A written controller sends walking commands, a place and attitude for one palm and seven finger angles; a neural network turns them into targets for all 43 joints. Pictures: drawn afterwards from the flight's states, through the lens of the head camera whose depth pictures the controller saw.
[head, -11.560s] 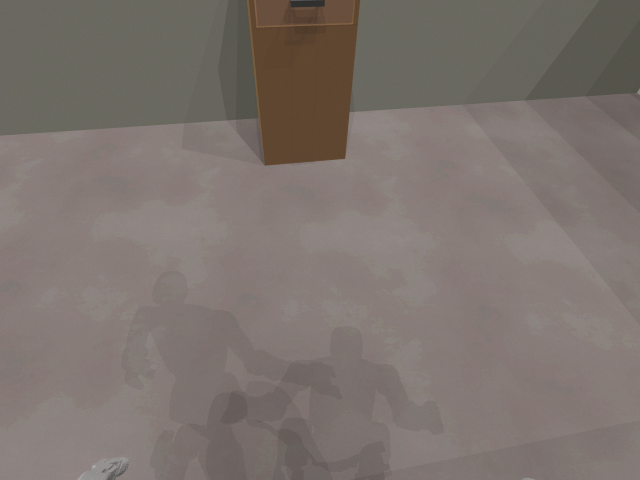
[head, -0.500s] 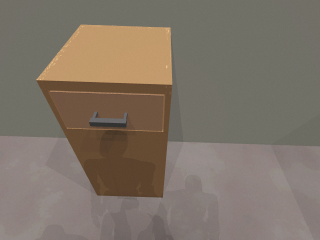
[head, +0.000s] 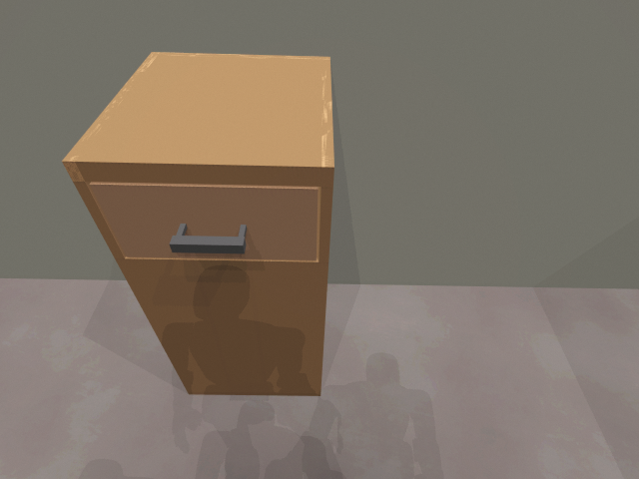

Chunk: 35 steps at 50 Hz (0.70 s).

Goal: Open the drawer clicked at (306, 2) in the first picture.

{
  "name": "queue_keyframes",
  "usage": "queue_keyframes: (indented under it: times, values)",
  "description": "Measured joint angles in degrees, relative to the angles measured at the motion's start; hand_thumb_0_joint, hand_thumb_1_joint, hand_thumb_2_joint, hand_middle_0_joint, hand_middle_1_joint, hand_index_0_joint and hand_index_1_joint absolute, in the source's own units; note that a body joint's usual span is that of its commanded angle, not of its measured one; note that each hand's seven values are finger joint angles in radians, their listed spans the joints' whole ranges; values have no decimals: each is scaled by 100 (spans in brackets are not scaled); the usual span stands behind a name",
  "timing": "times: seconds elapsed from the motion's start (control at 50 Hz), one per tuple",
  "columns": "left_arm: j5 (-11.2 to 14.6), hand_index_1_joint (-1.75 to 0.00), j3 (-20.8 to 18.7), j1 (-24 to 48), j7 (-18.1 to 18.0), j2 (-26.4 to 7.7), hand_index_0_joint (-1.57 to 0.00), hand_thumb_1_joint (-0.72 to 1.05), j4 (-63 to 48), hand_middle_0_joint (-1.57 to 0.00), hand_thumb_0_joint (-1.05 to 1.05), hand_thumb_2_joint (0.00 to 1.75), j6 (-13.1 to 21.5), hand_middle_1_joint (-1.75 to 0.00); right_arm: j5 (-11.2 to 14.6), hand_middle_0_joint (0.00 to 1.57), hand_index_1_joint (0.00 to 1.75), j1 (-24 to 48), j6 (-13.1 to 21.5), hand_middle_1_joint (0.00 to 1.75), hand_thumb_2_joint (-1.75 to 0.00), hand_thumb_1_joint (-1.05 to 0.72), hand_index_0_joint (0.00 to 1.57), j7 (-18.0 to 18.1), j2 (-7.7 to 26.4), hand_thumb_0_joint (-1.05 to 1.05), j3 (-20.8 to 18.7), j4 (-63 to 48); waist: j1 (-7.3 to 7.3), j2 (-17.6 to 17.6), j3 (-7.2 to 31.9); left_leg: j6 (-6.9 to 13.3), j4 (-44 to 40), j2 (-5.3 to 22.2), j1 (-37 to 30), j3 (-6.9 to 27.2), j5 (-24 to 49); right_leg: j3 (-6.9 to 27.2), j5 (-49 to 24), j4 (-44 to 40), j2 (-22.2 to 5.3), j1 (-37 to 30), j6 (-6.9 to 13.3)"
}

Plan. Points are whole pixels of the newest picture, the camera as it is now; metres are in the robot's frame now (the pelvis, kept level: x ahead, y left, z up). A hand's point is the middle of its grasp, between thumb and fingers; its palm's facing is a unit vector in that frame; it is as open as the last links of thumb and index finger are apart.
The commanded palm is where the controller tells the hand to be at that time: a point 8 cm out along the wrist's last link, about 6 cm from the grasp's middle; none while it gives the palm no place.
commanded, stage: look again from close up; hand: left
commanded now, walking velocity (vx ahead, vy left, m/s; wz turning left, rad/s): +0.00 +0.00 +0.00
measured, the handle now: (210, 236) +0.50 +0.22 -0.01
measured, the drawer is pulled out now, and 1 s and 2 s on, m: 0.00 0.00 0.00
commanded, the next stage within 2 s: raise the hand with hooked fingers in 0.28 s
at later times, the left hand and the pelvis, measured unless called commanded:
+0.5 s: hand out of the picture +0.05 +0.22 -0.11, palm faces -0.04 -0.90 -0.43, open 7.4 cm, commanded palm +0.08 +0.24 -0.05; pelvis -0.04 +0.02 +0.00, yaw -1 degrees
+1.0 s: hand (111, 464) +0.15 +0.25 -0.03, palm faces +0.13 -0.06 -0.99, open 9.7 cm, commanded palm +0.13 +0.24 +0.03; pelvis -0.05 +0.00 -0.04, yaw +4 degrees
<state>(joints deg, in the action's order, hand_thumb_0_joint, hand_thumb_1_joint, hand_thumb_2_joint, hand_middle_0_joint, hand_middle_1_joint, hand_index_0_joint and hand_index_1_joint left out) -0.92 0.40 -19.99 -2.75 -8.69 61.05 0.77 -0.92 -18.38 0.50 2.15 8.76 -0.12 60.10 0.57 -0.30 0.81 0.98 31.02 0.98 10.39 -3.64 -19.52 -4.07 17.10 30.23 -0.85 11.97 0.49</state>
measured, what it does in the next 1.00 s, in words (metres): stands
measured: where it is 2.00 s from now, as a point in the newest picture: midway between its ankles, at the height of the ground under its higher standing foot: outside the picture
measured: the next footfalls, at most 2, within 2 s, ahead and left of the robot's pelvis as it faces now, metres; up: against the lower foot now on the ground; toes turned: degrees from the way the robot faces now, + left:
none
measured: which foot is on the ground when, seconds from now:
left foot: down 0.00-1.00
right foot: down 0.00-1.00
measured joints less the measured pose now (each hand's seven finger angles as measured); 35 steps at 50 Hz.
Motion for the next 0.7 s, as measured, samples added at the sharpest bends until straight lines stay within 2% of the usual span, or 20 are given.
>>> queue_keyframes:
  times: [0.2, 0.4, 0.42, 0.44, 0.46, 0.5, 0.54, 0.58, 0.62, 0.66, 0.7]
  values:
    - [8, -29, 37, 195, 7, -87, -20, 91, -171, -20, 0, 90, -33, -30, 10, 20, 30, 268, -57, 30, -90, -92, 20, -49, 82, 1, 24, 24, -52, 68, -8, 47, -171, -28, -138, -81, 177, 78, -221, -197, -16, -125, -51]
    - [-18, -29, 71, 144, 0, -34, -20, 91, -53, -20, 0, 90, -53, -30, 36, 20, 30, 181, -78, 30, -90, -91, 20, -109, 22, 1, 69, 157, -57, 101, -181, 129, -344, -83, -43, -129, 425, 120, -550, -494, -59, -82, -134]
    - [-217, -30, 151, -90, -7, -72, -20, 91, -881, -20, 0, 90, -423, -30, 128, 20, 30, 85, -38, 30, -90, -91, 20, -76, 31, 1, 131, -85, -95, 114, -262, 143, -289, -93, -9, -164, 415, 156, -548, -406, -73, -15, -135]
    - [-473, -30, 234, -378, -113, -172, -20, 92, -1894, -21, 1, 90, -585, -30, 192, 20, 30, -54, 190, 30, -90, -92, 20, 34, 44, 1, 175, -331, -170, 148, -327, 158, -291, -131, -18, -223, 424, 214, -494, -247, -105, 73, -50]
    - [-571, -30, 291, -600, -304, -303, -20, 92, -2782, -21, 2, 89, -580, -30, 259, 20, 30, -170, 497, 30, -90, -92, 20, 132, 64, 1, 175, -499, -212, 162, -321, 164, -281, -178, 18, -254, 435, 260, -356, -51, -143, 193, 32]
    - [-765, -31, 379, -764, -685, -521, -20, 91, -4094, -21, 3, 89, -617, -31, 388, 20, 30, -289, 944, 30, -90, -92, 20, 252, 134, 2, 141, -790, -172, 123, -185, 192, -196, -294, 174, -231, 447, 341, -190, 229, -207, 409, 84]
    - [-1280, -32, 468, -602, -970, -664, -20, 89, -4943, -21, 3, 88, -611, -33, 384, 20, 30, -232, 1201, 30, -90, -92, 20, 288, 276, 2, 128, -1090, -64, -26, -47, 226, 8, -365, 397, -151, 410, 422, -172, 416, -197, 589, 46]
    - [-2087, -34, 550, -221, -1254, -764, -20, 86, -5356, -21, 2, 87, -521, -34, 266, 20, 30, -35, 1270, 30, -90, -92, 20, 244, 433, 2, 111, -1429, 80, -192, 93, 235, 284, -403, 709, -69, 339, 520, -62, 641, -131, 841, 1]
    - [-3037, -36, 592, 260, -1543, -784, -20, 82, -5411, -21, 2, 85, -391, -37, 110, 20, 30, 228, 1178, 30, -90, -91, 20, 127, 529, 2, 36, -1793, 164, -295, 206, 213, 549, -424, 1037, -15, 263, 637, 132, 908, -41, 1143, -11]
    - [-3919, -39, 586, 536, -1771, -690, -20, 78, -5363, -21, 1, 84, -250, -39, 7, 20, 30, 512, 938, 30, -90, -91, 20, -29, 573, 2, -37, -2144, 119, -302, 293, 205, 712, -400, 1280, -69, 235, 788, 179, 1085, 60, 1416, 23]
    - [-4666, -41, 608, 522, -1899, -583, -20, 74, -5357, -21, 1, 82, -127, -42, -35, 20, 30, 749, 583, 30, -90, -91, 20, -180, 571, 1, -80, -2465, -8, -185, 389, 211, 814, -367, 1462, -201, 208, 956, 7, 1206, 133, 1666, 51]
